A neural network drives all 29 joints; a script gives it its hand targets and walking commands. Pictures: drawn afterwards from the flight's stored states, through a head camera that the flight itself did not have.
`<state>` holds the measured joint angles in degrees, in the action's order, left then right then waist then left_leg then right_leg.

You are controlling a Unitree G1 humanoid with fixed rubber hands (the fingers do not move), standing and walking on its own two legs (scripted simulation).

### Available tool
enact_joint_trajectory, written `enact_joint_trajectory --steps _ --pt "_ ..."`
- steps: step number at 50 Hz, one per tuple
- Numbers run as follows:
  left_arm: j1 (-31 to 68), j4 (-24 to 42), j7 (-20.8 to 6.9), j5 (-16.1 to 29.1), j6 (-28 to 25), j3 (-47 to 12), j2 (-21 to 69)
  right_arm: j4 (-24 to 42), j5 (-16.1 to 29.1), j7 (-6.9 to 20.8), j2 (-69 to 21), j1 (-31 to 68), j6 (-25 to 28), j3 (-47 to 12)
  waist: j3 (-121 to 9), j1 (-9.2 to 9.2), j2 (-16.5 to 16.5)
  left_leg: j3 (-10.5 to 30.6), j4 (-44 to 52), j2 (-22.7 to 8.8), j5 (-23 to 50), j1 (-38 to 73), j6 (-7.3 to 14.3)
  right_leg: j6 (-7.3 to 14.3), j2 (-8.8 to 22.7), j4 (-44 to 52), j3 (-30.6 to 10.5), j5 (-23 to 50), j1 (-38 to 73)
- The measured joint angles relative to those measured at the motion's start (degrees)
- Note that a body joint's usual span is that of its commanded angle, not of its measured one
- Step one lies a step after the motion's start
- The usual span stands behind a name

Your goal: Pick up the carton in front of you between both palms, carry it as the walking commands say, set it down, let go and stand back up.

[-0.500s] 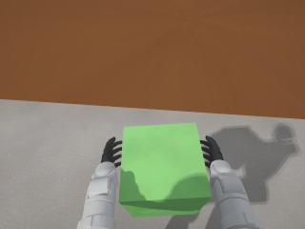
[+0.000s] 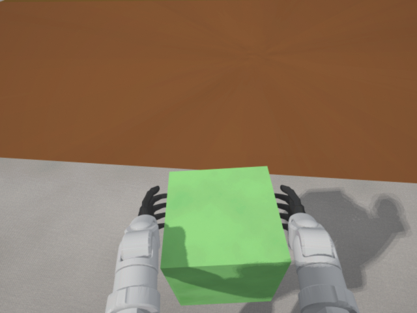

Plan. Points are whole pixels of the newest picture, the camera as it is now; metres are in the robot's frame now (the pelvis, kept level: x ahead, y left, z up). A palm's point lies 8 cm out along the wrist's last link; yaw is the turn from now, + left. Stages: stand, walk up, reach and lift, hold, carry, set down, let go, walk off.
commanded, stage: reach and lift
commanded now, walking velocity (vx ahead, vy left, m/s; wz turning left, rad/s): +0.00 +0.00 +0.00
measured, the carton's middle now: (222, 239) +0.30 +0.00 -0.05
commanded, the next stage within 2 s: hold in 0.72 s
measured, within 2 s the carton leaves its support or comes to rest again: neither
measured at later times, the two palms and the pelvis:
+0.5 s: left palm (148, 215) +0.31 +0.15 +0.04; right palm (296, 213) +0.30 -0.15 +0.04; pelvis +0.02 +0.00 +0.01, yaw +0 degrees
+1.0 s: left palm (144, 213) +0.30 +0.15 +0.06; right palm (299, 212) +0.29 -0.15 +0.06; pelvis +0.01 +0.00 +0.01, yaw +0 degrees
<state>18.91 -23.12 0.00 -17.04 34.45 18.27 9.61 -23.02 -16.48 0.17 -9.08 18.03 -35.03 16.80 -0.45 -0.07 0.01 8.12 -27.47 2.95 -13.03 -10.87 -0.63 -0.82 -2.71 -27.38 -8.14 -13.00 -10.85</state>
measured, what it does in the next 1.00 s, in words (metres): stands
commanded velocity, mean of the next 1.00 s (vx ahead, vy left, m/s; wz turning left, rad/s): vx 0.00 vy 0.00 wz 0.00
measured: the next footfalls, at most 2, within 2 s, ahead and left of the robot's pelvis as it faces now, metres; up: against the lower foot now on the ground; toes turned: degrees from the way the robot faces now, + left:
none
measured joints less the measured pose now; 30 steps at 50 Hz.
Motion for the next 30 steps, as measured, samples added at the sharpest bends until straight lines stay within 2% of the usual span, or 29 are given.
enact_joint_trajectory --steps 10,30 --pt "-0.37 1.64 -0.24 0.13 0.66 -0.43 0.04 1.82 -0.19 0.2 -0.29 -0.37 -0.74 -0.27 0.29 -0.02 -0.05 -0.08 1.84 -0.21 0.53 1.46 -0.01 0.09 0.14 1.75 0.13 0.5 1.42" --pt "-4.14 6.17 -0.02 1.32 4.14 -4.57 -0.96 6.42 1.09 -0.36 0.65 -4.19 -4.29 -4.58 -0.28 0.02 -0.07 -0.08 5.75 -0.64 1.1 5.71 0.08 0.38 0.34 5.7 0.34 1.1 5.7"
